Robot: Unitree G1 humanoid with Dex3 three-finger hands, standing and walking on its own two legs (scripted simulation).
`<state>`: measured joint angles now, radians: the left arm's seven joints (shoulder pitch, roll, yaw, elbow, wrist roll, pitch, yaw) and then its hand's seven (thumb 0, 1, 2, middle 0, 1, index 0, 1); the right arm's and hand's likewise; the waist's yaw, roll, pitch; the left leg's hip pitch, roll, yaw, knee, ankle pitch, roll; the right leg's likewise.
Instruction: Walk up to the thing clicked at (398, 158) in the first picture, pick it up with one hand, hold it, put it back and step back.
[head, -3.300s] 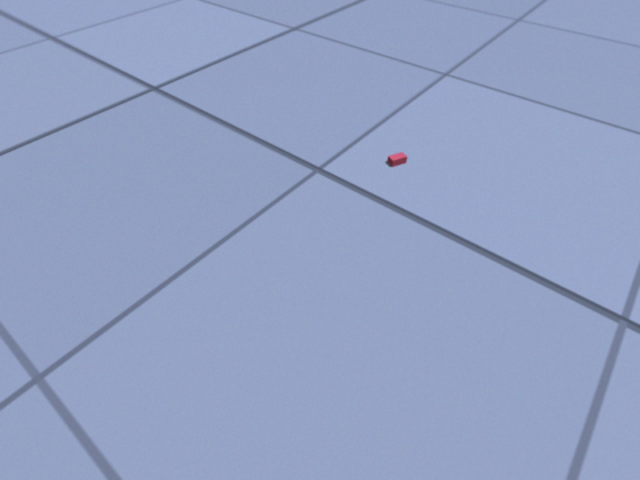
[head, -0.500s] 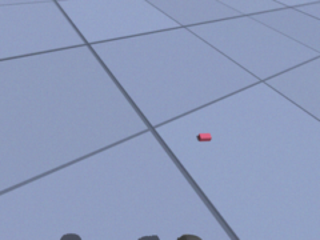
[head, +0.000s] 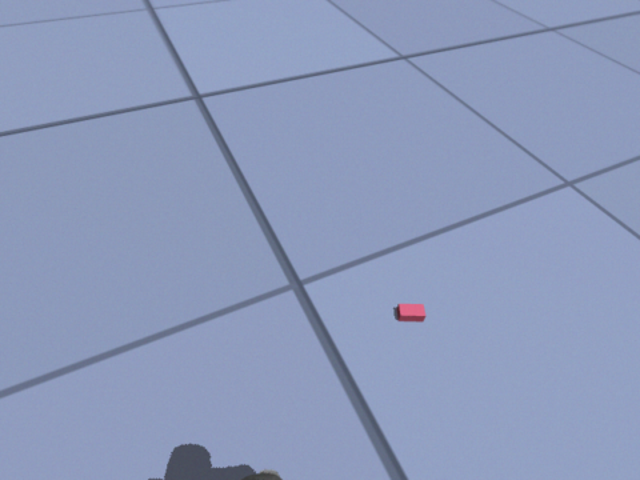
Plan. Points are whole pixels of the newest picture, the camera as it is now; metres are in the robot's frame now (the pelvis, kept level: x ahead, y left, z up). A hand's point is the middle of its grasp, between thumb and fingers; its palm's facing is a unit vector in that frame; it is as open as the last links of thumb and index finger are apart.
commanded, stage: walk up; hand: left
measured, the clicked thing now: (410, 312) +0.81 -0.27 -0.73
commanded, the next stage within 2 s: none
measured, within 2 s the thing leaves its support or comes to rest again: neither
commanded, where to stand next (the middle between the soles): +0.45 -0.53 m, yaw +4 degrees
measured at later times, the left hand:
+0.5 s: hand (271, 454) +0.20 +0.09 -0.14, palm faces +0.01 -0.92 -0.38, open 7.4 cm
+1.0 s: hand (386, 384) +0.32 -0.07 -0.16, palm faces -0.06 -0.95 -0.31, open 7.4 cm
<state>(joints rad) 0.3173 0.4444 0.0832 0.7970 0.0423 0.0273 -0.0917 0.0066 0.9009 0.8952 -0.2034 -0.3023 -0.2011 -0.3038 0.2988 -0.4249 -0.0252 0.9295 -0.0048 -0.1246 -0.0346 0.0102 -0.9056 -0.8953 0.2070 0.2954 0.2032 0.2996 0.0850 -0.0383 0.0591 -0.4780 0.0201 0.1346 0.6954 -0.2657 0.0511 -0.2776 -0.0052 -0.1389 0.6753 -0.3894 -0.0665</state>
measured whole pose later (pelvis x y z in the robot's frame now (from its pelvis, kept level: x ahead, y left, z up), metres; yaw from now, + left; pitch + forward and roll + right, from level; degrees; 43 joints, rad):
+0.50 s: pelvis +0.12 -0.20 -0.02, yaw +0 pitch -2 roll +0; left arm 0.26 0.46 0.12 0.81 0.04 0.02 -0.10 0.00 0.91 0.90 -0.20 -0.30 -0.20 -0.30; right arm 0.31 -0.52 -0.07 1.01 -0.01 -0.05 -0.07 0.01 -0.91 -0.90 0.21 0.30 0.20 0.30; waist 0.03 -0.01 0.02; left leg -0.52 0.12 -0.05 1.15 -0.49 0.04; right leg -0.43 -0.07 -0.07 0.82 -0.36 0.01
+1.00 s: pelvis +0.24 -0.35 -0.01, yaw +0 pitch -2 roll +1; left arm 0.26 0.48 0.11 0.80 0.05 0.08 -0.12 0.01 0.90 0.90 -0.20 -0.30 -0.20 -0.30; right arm 0.35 -0.47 -0.05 0.93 -0.03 -0.11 -0.05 0.01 -0.90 -0.89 0.21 0.30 0.21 0.30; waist -0.01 -0.11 0.06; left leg -0.36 0.13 0.07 0.71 -0.32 -0.01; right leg -0.56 -0.14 0.07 0.95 -0.39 0.01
